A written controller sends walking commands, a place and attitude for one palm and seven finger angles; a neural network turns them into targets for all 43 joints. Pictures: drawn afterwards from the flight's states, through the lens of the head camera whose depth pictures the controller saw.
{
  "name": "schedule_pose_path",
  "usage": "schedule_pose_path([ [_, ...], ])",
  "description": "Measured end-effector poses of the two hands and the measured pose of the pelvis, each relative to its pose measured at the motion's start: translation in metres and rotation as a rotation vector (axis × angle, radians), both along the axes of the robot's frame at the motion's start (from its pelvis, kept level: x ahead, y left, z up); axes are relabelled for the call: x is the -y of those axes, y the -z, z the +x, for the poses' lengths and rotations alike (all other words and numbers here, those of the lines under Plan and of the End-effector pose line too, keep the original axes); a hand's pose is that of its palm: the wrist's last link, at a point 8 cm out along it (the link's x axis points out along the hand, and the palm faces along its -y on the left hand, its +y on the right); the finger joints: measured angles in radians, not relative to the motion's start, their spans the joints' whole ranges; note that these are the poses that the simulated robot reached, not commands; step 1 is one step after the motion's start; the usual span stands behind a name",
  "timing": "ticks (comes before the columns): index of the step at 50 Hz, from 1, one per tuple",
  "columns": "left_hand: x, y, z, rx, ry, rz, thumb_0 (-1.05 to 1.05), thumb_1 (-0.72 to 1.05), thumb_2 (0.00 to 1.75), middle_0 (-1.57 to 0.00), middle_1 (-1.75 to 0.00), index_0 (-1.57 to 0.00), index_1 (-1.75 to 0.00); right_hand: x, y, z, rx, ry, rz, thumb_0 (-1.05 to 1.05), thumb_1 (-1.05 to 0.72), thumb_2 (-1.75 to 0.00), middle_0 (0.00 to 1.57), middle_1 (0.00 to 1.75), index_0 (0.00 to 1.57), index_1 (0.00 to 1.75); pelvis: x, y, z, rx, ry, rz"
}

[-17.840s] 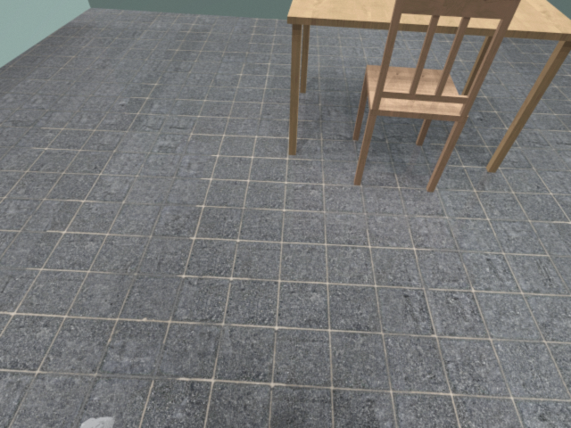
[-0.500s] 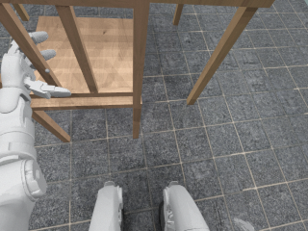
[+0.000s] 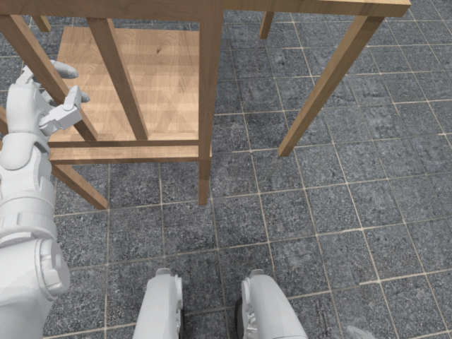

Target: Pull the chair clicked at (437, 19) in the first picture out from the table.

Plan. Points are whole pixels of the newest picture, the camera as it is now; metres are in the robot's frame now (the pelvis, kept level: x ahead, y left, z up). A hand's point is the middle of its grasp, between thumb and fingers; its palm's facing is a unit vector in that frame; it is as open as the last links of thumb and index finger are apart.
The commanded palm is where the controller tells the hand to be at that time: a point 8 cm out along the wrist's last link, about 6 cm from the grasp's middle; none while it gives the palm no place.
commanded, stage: hook a spindle and tug to test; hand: left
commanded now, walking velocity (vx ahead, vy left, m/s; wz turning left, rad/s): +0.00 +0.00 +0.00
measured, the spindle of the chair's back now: (59, 92) +0.51 +0.26 +0.04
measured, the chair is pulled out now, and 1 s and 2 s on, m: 0.00 0.03 0.14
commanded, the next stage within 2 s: step backward, pulling the chair out in 0.56 s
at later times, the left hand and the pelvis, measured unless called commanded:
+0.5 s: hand (76, 115) +0.47 +0.23 +0.04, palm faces +0.06 -1.00 -0.04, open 5.5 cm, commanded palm +0.43 +0.27 +0.04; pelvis +0.02 +0.00 +0.01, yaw -1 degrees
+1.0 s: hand (89, 119) +0.45 +0.20 +0.06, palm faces +0.23 -0.97 -0.12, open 5.3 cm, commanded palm +0.42 +0.25 +0.06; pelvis +0.02 +0.01 +0.10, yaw +0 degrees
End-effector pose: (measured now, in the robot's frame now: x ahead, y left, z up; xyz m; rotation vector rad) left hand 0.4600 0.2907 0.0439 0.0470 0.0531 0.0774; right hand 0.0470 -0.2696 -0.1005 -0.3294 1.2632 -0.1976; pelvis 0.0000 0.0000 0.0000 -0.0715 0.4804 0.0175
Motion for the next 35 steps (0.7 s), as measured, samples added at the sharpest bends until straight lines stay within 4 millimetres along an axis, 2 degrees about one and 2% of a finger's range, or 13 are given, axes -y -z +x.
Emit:
schedule_pose_path([
  [21,0.006,0.000,-0.010,-0.005,0.014,-0.005,0.01,0.73,0.76,-0.42,-1.44,-0.39,-1.45,-0.007,-0.009,0.030,0.067,0.014,0.029,0.00,-0.91,-0.90,0.21,0.30,0.20,0.30,-0.003,-0.010,0.016,0.014,0.015,0.009],
  [35,0.010,-0.002,-0.024,-0.020,0.000,0.014,0.01,0.71,0.76,-0.42,-1.42,-0.39,-1.45,-0.009,-0.013,0.043,0.104,0.016,0.041,0.00,-0.91,-0.90,0.21,0.30,0.20,0.30,-0.003,-0.015,0.017,0.046,0.017,0.019],
])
